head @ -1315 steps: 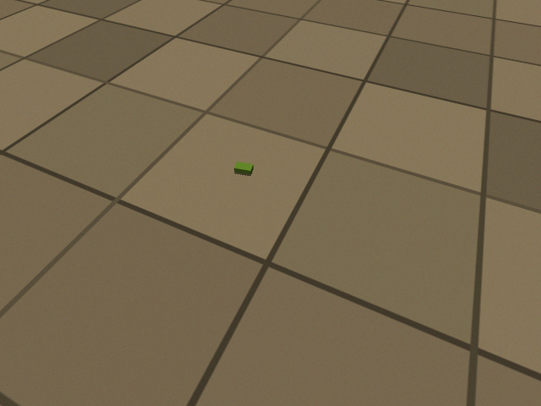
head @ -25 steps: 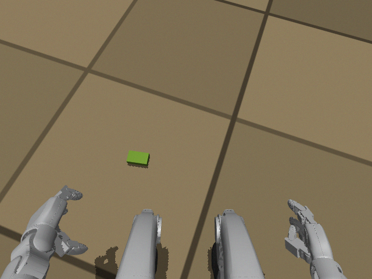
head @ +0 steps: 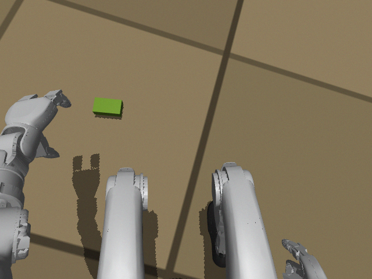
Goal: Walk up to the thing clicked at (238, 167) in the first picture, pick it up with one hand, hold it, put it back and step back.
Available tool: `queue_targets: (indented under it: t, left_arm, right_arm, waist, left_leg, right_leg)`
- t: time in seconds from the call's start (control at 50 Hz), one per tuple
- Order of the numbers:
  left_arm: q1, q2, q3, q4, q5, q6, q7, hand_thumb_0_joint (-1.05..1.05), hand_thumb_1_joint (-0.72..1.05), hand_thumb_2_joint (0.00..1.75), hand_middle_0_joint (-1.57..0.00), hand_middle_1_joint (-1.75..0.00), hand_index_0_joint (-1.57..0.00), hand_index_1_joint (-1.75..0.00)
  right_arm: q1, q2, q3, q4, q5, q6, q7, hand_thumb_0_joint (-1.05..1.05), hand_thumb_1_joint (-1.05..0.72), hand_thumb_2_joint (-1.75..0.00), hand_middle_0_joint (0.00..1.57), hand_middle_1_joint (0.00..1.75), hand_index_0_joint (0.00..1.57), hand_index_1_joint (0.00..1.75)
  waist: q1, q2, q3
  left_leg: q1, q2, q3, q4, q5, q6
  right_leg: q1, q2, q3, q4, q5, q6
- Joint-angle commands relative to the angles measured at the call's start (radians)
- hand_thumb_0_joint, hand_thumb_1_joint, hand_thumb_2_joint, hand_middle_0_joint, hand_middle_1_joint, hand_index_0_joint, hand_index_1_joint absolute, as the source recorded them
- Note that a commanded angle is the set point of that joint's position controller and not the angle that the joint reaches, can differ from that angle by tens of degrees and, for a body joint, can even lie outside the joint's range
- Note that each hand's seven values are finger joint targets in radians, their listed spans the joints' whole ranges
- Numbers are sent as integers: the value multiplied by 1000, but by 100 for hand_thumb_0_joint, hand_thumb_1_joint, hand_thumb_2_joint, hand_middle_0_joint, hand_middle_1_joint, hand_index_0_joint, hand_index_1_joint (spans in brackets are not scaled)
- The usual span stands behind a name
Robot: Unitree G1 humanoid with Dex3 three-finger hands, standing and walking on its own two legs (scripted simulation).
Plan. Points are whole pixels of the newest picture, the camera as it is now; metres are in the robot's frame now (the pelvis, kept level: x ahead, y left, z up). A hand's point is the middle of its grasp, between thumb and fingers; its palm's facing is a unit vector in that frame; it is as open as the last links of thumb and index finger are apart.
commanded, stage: rise first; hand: left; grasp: from above
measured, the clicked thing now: (108, 107) +0.58 +0.24 -0.38
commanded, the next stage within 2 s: none
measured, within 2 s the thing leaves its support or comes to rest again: neither
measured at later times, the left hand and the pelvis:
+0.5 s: hand (60, 115) +0.48 +0.31 -0.21, palm faces -0.47 +0.01 -0.88, open 13.5 cm; pelvis +0.00 +0.03 -0.05, yaw -3 degrees
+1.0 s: hand (73, 108) +0.51 +0.30 -0.24, palm faces -0.45 +0.01 -0.89, open 13.8 cm; pelvis +0.01 +0.02 -0.07, yaw -4 degrees
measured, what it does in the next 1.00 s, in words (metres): lowers itself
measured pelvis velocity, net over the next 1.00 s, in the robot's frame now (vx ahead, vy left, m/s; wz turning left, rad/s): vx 0.01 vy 0.02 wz -0.08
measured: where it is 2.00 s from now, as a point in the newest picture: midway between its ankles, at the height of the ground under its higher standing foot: (175, 250)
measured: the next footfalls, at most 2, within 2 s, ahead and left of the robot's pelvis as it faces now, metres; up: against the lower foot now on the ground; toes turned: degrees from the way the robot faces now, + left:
none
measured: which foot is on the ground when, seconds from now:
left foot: down 0.00-1.00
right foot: down 0.00-1.00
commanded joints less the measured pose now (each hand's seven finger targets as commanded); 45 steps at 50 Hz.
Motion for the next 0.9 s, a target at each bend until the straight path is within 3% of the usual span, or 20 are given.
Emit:
queue_targets:
  t: [0.0, 0.08, 0.18, 0.26, 0.36, 0.44, 0.52, 0.54, 0.56, 0.6, 0.62, 0.64, 0.68, 0.8, 0.88]
  left_arm:
    - [-320, 342, 72, -64, 68, -53, 82, 0, -37, 92, -20, -82, -19, -83]
    - [-383, 359, 60, -1, 147, -57, 135, 0, -36, 91, -23, -75, -21, -77]
    - [-465, 377, 36, 78, 213, -60, 180, 0, -34, 88, -25, -72, -23, -74]
    - [-519, 379, 18, 100, 258, -68, 198, 0, -37, 91, -22, -73, -20, -75]
    - [-592, 393, 4, 121, 308, -80, 222, 0, -41, 93, -19, -78, -17, -79]
    - [-576, 390, -1, 161, 346, -83, 240, 0, -43, 93, -17, -82, -16, -83]
    - [-622, 415, 9, 158, 372, -97, 255, 0, -45, 95, -16, -82, -14, -83]
    - [-615, 416, 8, 165, 378, -97, 260, 0, -45, 95, -15, -83, -14, -85]
    - [-601, 401, 7, 190, 382, -96, 264, 0, -46, 96, -15, -83, -14, -85]
    - [-627, 433, 31, 166, 381, -103, 279, 0, -46, 95, -14, -85, -13, -86]
    - [-653, 464, 45, 156, 382, -104, 287, 0, -45, 94, -15, -85, -14, -86]
    - [-622, 425, 29, 223, 387, -97, 290, 0, -47, 96, -14, -85, -13, -86]
    - [-617, 414, 20, 256, 390, -95, 300, 0, -46, 95, -15, -85, -14, -86]
    - [-661, 467, 26, 289, 391, -70, 324, 0, -47, 96, -13, -88, -12, -89]
    - [-671, 497, 36, 272, 380, -57, 326, 0, -46, 95, -14, -88, -13, -89]
  right_arm:
    - [155, -217, -61, -55, -8, 8, -1, 0, -87, -89, 20, 30, 20, 30]
    - [172, -220, -52, -40, -23, 41, 11, 0, -87, -89, 20, 30, 20, 30]
    - [173, -230, -41, -23, -45, 66, 22, 0, -89, -90, 20, 30, 20, 30]
    - [175, -243, -34, -14, -64, 78, 30, 0, -89, -90, 20, 30, 20, 30]
    - [180, -251, -26, -8, -81, 92, 37, 0, -90, -90, 20, 30, 20, 30]
    - [200, -253, -17, 1, -99, 100, 44, 0, -90, -90, 20, 30, 20, 30]
    - [201, -264, -16, 0, -111, 110, 52, 0, -91, -90, 20, 30, 20, 30]
    - [198, -261, -11, -5, -112, 111, 54, 0, -91, -90, 20, 30, 20, 30]
    - [215, -259, -5, 0, -122, 112, 60, 0, -91, -90, 20, 30, 20, 30]
    - [219, -260, -3, 1, -129, 113, 64, 0, -91, -90, 20, 30, 20, 30]
    - [216, -261, -3, -5, -129, 111, 63, 0, -91, -90, 20, 30, 20, 30]
    - [225, -259, 2, -2, -134, 110, 68, 0, -91, -90, 20, 30, 20, 30]
    - [215, -255, 12, -4, -140, 108, 71, 0, -91, -90, 20, 30, 20, 30]
    - [208, -258, 27, -11, -143, 98, 69, 0, -91, -90, 20, 30, 20, 30]
    - [228, -265, 32, -7, -143, 92, 69, 0, -91, -90, 20, 30, 20, 30]
  waist:
    - [-20, 179, -651]
    - [-45, 206, -640]
    - [-84, 223, -611]
    - [-100, 290, -614]
    - [-130, 324, -623]
    - [-146, 325, -622]
    - [-155, 378, -623]
    - [-151, 376, -630]
    - [-166, 364, -616]
    - [-166, 366, -643]
    - [-166, 365, -648]
    - [-176, 359, -617]
    - [-179, 352, -600]
    - [-188, 324, -594]
    - [-201, 324, -620]
  left_leg:
    - [416, -1, 116, -253, 68, 74]
    - [411, -8, 113, -221, 102, 74]
    - [377, -11, 106, -179, 106, 76]
    - [439, -4, 72, -185, 121, 58]
    - [441, -6, 65, -154, 128, 56]
    - [477, -3, 46, -136, 185, 51]
    - [510, 5, 25, -131, 237, 38]
    - [500, 1, 32, -120, 238, 42]
    - [502, 2, 28, -111, 263, 43]
    - [501, -1, 36, -94, 291, 49]
    - [479, -2, 47, -79, 276, 55]
    - [467, -2, 43, -86, 270, 52]
    - [427, -5, 54, -81, 237, 58]
    - [332, -13, 81, -51, 165, 81]
    - [336, -11, 81, -31, 200, 83]
  right_leg:
    - [289, 5, -135, -204, 29, -107]
    - [233, 5, -147, -164, 60, -110]
    - [176, -1, -152, -125, 75, -106]
    - [99, -9, -164, -80, 83, -109]
    - [68, -9, -166, -54, 96, -106]
    - [48, -9, -172, -32, 126, -103]
    - [7, -13, -175, -3, 142, -100]
    - [15, -8, -173, -3, 147, -102]
    - [21, -11, -176, 1, 160, -98]
    - [35, -5, -175, 6, 187, -98]
    - [51, -1, -173, 5, 188, -98]
    - [36, -5, -174, 8, 180, -97]
    - [42, -1, -178, 5, 169, -98]
    - [86, 10, -173, -11, 155, -96]
    - [121, 13, -176, -5, 190, -94]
